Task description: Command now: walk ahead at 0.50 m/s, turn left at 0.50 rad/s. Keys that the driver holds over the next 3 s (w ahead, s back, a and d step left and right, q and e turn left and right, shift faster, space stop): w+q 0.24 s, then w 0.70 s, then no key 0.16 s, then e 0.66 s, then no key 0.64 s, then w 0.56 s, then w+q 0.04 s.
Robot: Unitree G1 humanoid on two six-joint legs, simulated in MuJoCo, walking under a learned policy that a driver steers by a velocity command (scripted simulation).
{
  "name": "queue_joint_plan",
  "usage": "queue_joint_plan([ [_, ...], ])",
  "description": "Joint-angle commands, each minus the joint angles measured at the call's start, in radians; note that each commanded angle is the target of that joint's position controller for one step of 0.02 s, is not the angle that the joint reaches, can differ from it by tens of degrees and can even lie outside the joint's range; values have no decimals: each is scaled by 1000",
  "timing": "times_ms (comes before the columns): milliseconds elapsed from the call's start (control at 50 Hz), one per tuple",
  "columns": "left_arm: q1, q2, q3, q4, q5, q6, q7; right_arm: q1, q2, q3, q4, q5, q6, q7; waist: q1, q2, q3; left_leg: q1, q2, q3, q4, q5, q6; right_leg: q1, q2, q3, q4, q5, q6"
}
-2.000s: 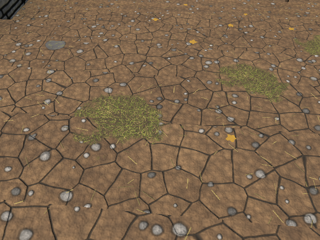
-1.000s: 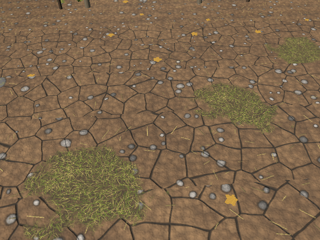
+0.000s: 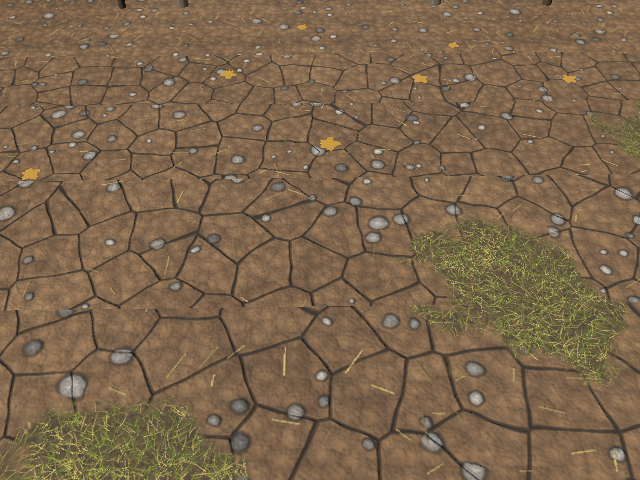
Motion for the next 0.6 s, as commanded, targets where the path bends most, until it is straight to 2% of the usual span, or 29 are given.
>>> queue_joint_plan([
  [20, 31, 10, -4, -19, 26, -20, -14, -11, 23, 13, -42, 11, 0, 30, -13, -47, 21, -86, 52, -47, -108, 177, -22, 39, -304, 104, -161, 256, -183],
  [60, 65, 33, -3, 6, 40, -13, -35, -41, 39, 20, -54, 6, 10, 42, -16, -71, 17, -20, 40, -18, -118, 261, -36, -19, -277, 22, -135, 299, -176],
  [80, 59, 40, -4, 6, 42, -11, -46, -45, 22, 19, -64, 4, 15, 44, -26, -73, 28, 4, 30, -12, -119, 275, -40, -51, -277, 5, -131, 282, -174],
  [100, 38, 44, -8, 2, 41, -19, -48, -59, 4, 16, -88, 2, 9, 40, -39, -68, 40, 74, 27, -9, -123, 298, -34, -114, -267, -23, -124, 258, -161],
  [120, 48, 58, -6, 11, 69, -15, -47, 37, 3, 19, -63, -12, 7, 50, -62, -80, 35, 170, 10, -3, 66, 342, -27, -175, -276, -27, -82, 242, -158],
  [140, 16, 66, -9, 2, 71, -18, -45, 49, -24, 10, -71, -13, 1, 51, -80, -68, 54, 121, 17, -35, 80, 303, -15, -146, -288, -27, -48, 197, -147],
  [160, 17, 78, -9, 2, 65, -22, -37, 18, -50, 3, -92, -17, -5, 47, -69, -63, 69, 80, 14, -30, 77, 241, -9, -86, -299, -22, -15, 185, -142],
  [180, 36, 85, -11, 20, 44, -29, -33, -71, -62, -1, -130, -8, -7, 32, -49, -74, 98, -39, 49, -80, -37, 169, -7, 46, -344, 12, -10, 196, -138],
  [200, 92, 114, -1, 37, -6, -30, -29, -177, -64, -1, -166, -8, 0, 24, 1, -60, 112, -73, 18, 16, -235, -26, -20, 153, -333, -11, -20, 222, -141],
  [220, 183, 127, 3, 63, -20, -19, -18, -244, -49, 3, -193, -7, 7, 19, 44, -76, 112, -33, -11, 86, -249, -143, -24, 200, -347, -8, 11, 285, -140],
  [240, 181, 138, 6, 60, 28, -7, -8, -182, -22, 9, -192, -2, 4, 12, 9, -118, 94, 41, -3, 40, -164, -54, -14, 189, -395, 6, 69, 440, -126],
  [260, 114, 175, 20, 34, 29, -1, -6, -106, -44, -4, -177, 9, -5, 4, -38, -113, 57, 122, -33, 55, -235, -47, -9, 181, -383, -28, 134, 566, -123],
  [280, 96, 202, 32, 36, -12, 1, -5, -52, -94, -29, -160, 27, -20, 0, -57, -54, 28, 273, -127, 169, -436, -5, 5, 147, -312, -89, 269, 568, -126],
  [300, 186, 188, 29, 67, 21, 3, -21, 53, -145, -58, -125, 19, -39, -19, -60, -20, -58, 582, -154, 140, -348, 234, 70, -40, -244, -118, 494, 517, -67],
  [320, 241, 76, -1, 48, 52, -7, -44, 259, -209, -81, -80, 15, -37, -45, -112, 146, -270, 1005, 2, -171, -345, 372, 283, -386, -118, -91, 801, 58, 34],
  [340, 78, 58, -6, -25, 14, -29, -89, 486, -215, -73, -10, -11, -37, -48, -225, 150, -280, 1113, 184, -578, -617, 237, 379, -656, 25, 41, 1051, -523, 43],
  [360, -178, 64, 2, -103, -29, -40, -104, 493, -196, -90, 29, -24, -51, -53, -285, 63, -27, 973, 189, -543, -663, 182, 292, -847, -25, 193, 1097, -501, 1],
  [380, -223, 82, 12, -122, -29, -39, -91, 406, -155, -82, 31, 1, -54, -45, -235, 45, 22, 816, 190, -464, -645, 159, 273, -813, -82, 230, 1120, -449, -8],
  [400, -179, 106, 23, -118, -11, -35, -72, 333, -66, -51, 28, 16, -52, -30, -159, 33, 7, 672, 179, -404, -608, 181, 274, -712, -112, 246, 1113, -404, -20],
  [420, -157, 60, 16, -117, 9, -23, -59, 260, -8, -26, 23, 24, -45, -18, -88, -3, 65, 479, 174, -321, -601, 181, 259, -645, -137, 242, 1041, -352, -27],
  [440, -131, -4, 0, -103, 27, -5, -52, 211, 7, -14, 9, 26, -36, -13, -51, -2, 78, 349, 158, -273, -626, 183, 247, -581, -147, 236, 992, -286, -29],
  [460, -138, -19, -2, -104, 28, 13, -52, 216, 12, -6, 9, 21, -27, -15, -54, -13, 66, 292, 127, -227, -647, 71, 228, -571, -149, 229, 925, -198, -27],
  [480, -106, -35, -14, -101, 39, 21, -65, 205, 14, 2, -3, 13, -25, -22, -49, 8, 53, 211, 79, -168, -621, 12, 207, -521, -132, 205, 875, -51, -32],
  [500, -68, -33, -18, -83, 51, 29, -78, 180, 27, 8, -9, -10, -21, -31, -31, 20, 54, 126, 49, -138, -584, -40, 183, -492, -131, 212, 859, 110, -41],
  [520, -116, -20, -23, -107, 70, 17, -83, 168, 66, 33, -27, -22, -36, -59, -52, -15, 27, 183, 30, -140, -533, -51, 161, -560, -151, 272, 689, 353, -34],
  [540, -136, 17, -14, -122, 50, 13, -85, 162, 31, 32, -49, -16, -43, -71, -70, -23, -26, 100, -33, -66, -482, -67, 138, -434, -117, 215, 529, 567, -22],
  [560, -156, 15, -20, -145, 33, 16, -85, 156, -9, 32, -38, -35, -42, -62, -66, 10, -26, -40, -62, -30, -446, -126, 116, -279, -108, 190, 486, 714, -11],
  [580, -148, 24, -20, -151, 25, 19, -85, 178, -28, 35, -34, -40, -35, -53, -62, 13, -5, -135, -54, -41, -422, -201, 124, -191, -94, 156, 503, 718, 4],
  [600, -164, 47, -18, -165, 32, 28, -79, 224, -16, 44, -15, -35, -33, -45, -65, 8, 29, -136, -29, -82, -401, -255, 136, -191, -99, 150, 514, 651, 19],
])
Next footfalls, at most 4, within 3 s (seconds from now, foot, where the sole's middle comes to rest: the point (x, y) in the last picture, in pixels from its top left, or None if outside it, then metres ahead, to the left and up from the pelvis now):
0.28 left None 0.23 0.18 -0.79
0.78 right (340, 479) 0.58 0.01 -0.97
1.14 left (235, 389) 0.81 0.29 -0.97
1.56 right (331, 417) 0.74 0.03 -0.97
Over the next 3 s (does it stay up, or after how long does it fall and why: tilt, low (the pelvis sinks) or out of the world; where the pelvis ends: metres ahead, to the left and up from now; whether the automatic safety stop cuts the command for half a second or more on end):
stays up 0.90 0.08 -0.19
